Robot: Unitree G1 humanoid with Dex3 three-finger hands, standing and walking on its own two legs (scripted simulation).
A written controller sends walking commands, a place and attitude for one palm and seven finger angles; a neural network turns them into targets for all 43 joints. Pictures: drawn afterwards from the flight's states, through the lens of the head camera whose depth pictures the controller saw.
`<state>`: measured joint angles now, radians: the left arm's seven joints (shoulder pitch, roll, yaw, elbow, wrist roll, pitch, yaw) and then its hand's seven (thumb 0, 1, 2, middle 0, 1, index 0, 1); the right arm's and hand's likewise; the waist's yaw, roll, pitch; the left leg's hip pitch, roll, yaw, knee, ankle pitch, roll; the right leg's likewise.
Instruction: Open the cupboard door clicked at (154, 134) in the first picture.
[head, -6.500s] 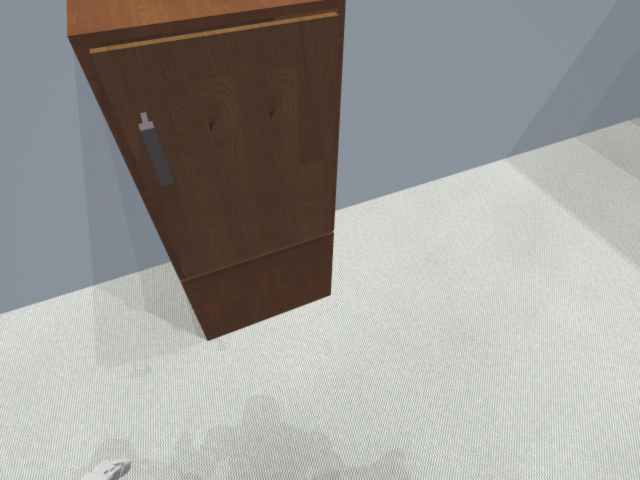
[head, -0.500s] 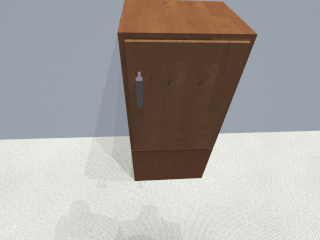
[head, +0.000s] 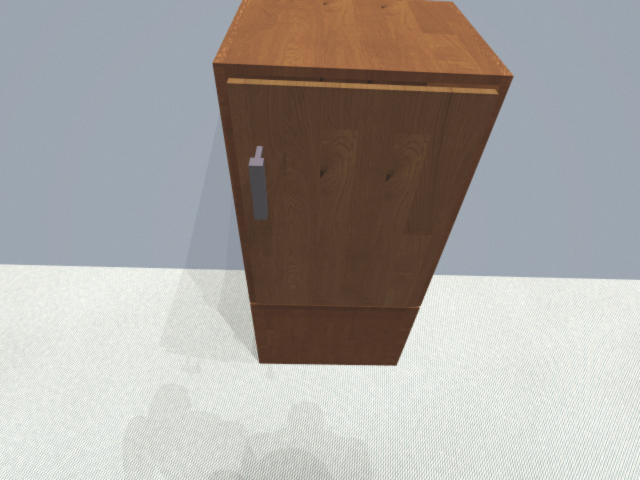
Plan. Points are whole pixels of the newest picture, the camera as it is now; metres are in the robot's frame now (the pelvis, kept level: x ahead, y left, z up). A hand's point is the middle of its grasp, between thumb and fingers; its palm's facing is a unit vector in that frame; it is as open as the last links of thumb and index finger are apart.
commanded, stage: shuffle to correct the standing spot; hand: left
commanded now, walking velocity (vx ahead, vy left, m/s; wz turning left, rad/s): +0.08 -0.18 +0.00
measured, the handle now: (260, 183) +0.59 +0.13 +0.04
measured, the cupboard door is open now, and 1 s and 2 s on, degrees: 0 0 0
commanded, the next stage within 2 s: come to a stop and stand still in 0.10 s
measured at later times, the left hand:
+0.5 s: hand out of the picture +0.06 +0.08 -0.18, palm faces +0.09 -0.98 -0.16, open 7.3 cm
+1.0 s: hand out of the picture +0.08 +0.14 -0.17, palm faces +0.04 -0.97 -0.22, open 7.4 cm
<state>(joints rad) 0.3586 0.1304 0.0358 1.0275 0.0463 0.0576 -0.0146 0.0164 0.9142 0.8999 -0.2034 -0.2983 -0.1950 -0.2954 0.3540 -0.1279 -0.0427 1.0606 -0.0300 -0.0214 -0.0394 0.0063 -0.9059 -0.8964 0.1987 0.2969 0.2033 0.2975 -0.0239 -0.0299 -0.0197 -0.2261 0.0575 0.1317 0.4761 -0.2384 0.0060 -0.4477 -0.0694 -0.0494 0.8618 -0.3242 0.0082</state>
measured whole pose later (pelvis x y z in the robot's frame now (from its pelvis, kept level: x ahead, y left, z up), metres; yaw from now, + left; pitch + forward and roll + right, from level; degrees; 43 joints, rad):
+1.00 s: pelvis +0.03 -0.04 -0.01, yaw +1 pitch -2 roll -1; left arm 0.28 0.19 0.01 0.94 0.03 0.02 0.03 0.01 0.91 0.90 -0.20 -0.30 -0.19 -0.30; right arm 0.28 -0.18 -0.01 0.96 -0.02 0.02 0.00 0.01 -0.92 -0.90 0.20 0.30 0.20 0.30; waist -0.01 0.00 0.00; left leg -0.28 -0.05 0.13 0.52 -0.22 0.11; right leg -0.28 -0.05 -0.09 0.54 -0.23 -0.01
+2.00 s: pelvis +0.06 -0.05 +0.00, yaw +2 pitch -1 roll +0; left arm 0.44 0.16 0.01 0.73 -0.05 0.12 0.07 0.04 0.94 0.90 -0.21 -0.30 -0.20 -0.30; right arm 0.34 -0.15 0.03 1.01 0.02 -0.06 -0.03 0.02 -0.93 -0.90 0.20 0.30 0.20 0.30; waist -0.01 -0.03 0.02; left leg -0.23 -0.04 0.12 0.44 -0.21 0.08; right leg -0.23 -0.03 -0.08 0.47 -0.22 -0.01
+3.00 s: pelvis +0.07 -0.07 -0.05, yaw +5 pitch +12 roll -2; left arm 0.30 0.33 0.32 0.16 -0.38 -0.35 -0.47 0.01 -0.14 0.46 -0.27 -0.97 -0.27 -0.96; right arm 0.30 -0.31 -0.02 0.58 0.06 -0.23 -0.06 0.02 -0.90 -0.90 0.20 0.30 0.20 0.30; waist -0.02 0.03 -0.10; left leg -0.73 -0.01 0.04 0.95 -0.44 0.06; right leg -0.68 0.03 -0.10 0.90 -0.44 -0.05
